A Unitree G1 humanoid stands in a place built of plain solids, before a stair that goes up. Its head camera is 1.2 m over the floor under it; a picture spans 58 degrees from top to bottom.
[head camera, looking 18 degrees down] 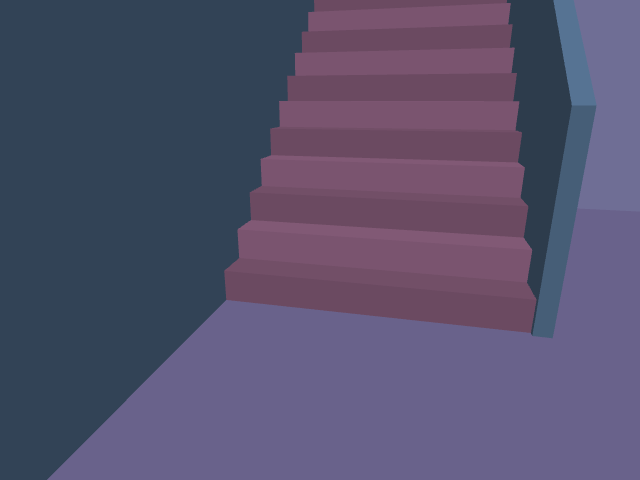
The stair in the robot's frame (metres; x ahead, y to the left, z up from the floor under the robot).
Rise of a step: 0.20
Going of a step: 0.23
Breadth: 1.78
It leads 13 degrees to the right of straight ahead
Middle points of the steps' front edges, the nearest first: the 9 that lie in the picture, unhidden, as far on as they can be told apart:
2.27 -0.27 0.20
2.50 -0.33 0.40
2.72 -0.38 0.59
2.95 -0.43 0.79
3.18 -0.49 0.99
3.40 -0.54 1.19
3.63 -0.59 1.39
3.86 -0.65 1.58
4.09 -0.70 1.78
